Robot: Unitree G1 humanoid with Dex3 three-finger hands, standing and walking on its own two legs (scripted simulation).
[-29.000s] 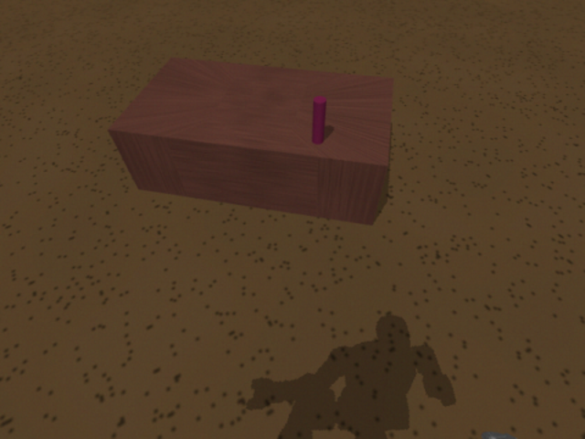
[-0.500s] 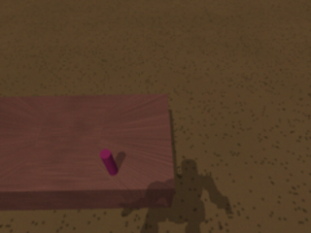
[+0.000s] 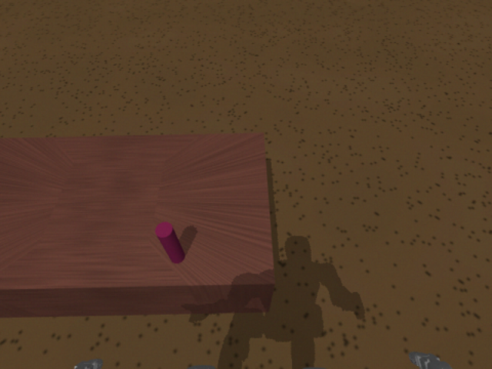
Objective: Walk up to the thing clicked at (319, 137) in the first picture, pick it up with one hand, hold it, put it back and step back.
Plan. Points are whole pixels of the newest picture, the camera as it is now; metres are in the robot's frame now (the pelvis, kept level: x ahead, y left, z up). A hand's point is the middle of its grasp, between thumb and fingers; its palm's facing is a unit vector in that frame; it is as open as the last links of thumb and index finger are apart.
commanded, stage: step back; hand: left
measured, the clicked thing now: (171, 244) +0.45 +0.24 -0.32
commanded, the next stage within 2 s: none
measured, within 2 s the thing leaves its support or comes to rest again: neither
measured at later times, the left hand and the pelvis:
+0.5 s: hand out of the picture +0.04 +0.30 -0.18, palm faces +0.00 -0.93 -0.37, open 7.4 cm; pelvis -0.09 +0.03 -0.01, yaw +1 degrees
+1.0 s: hand out of the picture -0.09 +0.28 -0.14, palm faces -0.03 -0.90 -0.43, open 7.4 cm; pelvis -0.21 +0.02 -0.01, yaw -2 degrees
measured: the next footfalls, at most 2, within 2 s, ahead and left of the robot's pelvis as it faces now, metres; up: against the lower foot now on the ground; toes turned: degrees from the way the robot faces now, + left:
left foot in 0.36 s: -0.05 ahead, +0.13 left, +0.00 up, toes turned +0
right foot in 0.76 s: -0.13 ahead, -0.10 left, +0.00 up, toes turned +0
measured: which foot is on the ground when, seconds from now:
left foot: down 0.00-0.14, up 0.16-0.34, down 0.36-0.78, up 0.80-1.00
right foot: down 0.00-0.38, up 0.40-0.74, down 0.76-1.00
